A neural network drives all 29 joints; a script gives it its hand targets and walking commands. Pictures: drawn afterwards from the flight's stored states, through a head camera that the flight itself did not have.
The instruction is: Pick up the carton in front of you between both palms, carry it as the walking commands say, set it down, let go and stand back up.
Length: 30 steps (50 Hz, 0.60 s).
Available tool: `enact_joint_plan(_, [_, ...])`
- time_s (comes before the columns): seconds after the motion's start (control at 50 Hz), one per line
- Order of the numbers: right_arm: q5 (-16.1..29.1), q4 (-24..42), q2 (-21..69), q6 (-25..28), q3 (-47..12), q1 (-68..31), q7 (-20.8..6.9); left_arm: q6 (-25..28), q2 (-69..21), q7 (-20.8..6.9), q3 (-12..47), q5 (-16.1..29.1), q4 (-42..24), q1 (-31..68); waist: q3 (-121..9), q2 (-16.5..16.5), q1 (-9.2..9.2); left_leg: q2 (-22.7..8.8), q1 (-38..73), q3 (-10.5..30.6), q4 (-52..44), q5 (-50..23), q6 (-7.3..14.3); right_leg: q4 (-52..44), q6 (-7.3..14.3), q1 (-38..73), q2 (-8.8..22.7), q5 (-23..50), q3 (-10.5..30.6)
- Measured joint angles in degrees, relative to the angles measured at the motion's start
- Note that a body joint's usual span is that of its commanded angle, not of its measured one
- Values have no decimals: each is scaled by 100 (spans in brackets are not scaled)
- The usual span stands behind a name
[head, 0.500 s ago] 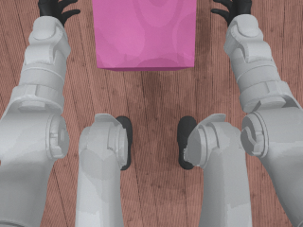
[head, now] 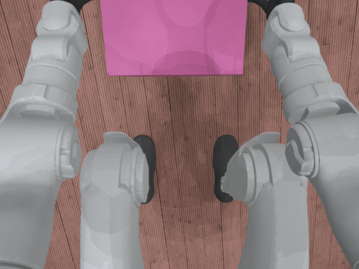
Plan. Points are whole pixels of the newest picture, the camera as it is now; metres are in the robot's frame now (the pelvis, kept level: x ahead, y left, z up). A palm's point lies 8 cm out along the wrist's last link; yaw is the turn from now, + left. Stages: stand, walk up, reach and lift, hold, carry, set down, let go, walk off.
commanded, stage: reach and lift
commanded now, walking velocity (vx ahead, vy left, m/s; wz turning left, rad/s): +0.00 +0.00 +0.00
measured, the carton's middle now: (173, 23) +0.52 +0.04 -0.24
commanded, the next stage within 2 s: none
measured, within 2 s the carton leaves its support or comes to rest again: leaves its support in 0.52 s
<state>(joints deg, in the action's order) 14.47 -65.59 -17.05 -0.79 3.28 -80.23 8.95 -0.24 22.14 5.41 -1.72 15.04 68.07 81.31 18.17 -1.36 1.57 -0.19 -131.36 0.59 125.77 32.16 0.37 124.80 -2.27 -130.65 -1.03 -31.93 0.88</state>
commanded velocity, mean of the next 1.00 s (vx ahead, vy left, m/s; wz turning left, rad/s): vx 0.00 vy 0.00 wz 0.00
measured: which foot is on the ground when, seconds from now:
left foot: down 0.00-1.00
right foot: down 0.00-1.00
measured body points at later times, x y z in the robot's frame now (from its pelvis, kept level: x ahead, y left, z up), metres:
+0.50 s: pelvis -0.01 +0.00 -0.01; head +0.35 +0.03 +0.25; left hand +0.54 +0.19 -0.18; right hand +0.55 -0.12 -0.18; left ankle +0.11 +0.12 -0.33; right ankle +0.12 -0.13 -0.33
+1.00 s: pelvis -0.01 -0.02 +0.09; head +0.25 +0.02 +0.46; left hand +0.49 +0.20 +0.02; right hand +0.51 -0.11 +0.03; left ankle +0.11 +0.12 -0.33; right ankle +0.12 -0.13 -0.33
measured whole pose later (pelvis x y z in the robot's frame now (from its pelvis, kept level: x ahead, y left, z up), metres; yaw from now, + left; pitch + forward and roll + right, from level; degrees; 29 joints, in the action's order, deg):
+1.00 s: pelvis -0.01 -0.02 +0.09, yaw +4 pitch +41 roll -1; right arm -12.0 -44.1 0.9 -19.1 29.6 -62.0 5.1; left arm -19.7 4.1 1.9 -26.4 -12.1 47.1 63.3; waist -8.0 -1.6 1.2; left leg 3.4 -120.7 3.3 106.2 27.0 -2.2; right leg 107.1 -2.8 -119.2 -4.9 -29.6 2.4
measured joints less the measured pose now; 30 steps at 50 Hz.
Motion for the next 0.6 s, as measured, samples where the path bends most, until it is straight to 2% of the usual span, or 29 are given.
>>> enact_joint_plan(0.08, [-93,-40,71,41,70,18,3,19,-56,-9,-23,-77,6,-40,-70,7,-9,20,-23,16,-92,-48,-10,-92,11,-9,19,34,-17])
enact_joint_plan(0.16, [8,-57,130,73,-80,-107,27,36,-162,7,133,-22,-5,68,0,4,-14,30,-23,29,-162,-113,-15,-163,20,-4,27,94,-29])
enact_joint_plan(0.2, [20,-87,215,86,-130,-227,42,59,-252,102,135,-37,22,176,67,-3,-11,28,-8,31,-187,-140,-17,-188,23,9,24,123,-31])
enact_joint_plan(0.26, [-1,-147,256,132,-68,-330,223,79,-266,226,189,-40,110,313,159,-3,-3,35,20,39,-210,-172,-19,-211,27,41,27,153,-39])
enact_joint_plan(0.32, [-60,-264,285,140,76,-434,274,61,-274,277,223,-40,287,474,203,-3,9,38,23,47,-205,-204,-20,-209,28,48,26,183,-45])
enact_joint_plan(0.4, [-371,-297,315,-106,450,-561,198,-178,-281,209,-14,-305,371,636,242,-18,16,33,-5,46,-100,-221,-14,-108,25,17,7,205,-40])
enact_joint_plan(0.5, [-498,13,333,-448,546,-425,181,-555,-307,179,-108,-369,-73,404,187,-40,32,-14,-58,9,88,-171,11,74,2,-66,-55,195,3])
enact_joint_plan(0.56, [-409,342,342,-667,465,-238,212,-763,-390,410,-68,-307,-558,67,25,-74,-1,10,-66,8,134,-149,-2,137,-31,-73,-94,154,36])
enact_joint_plan(0.6, [-440,696,427,-811,562,49,220,-901,-465,432,-155,-358,-918,-234,-188,-94,-37,59,-46,34,120,-133,-31,136,-99,-27,-150,86,68])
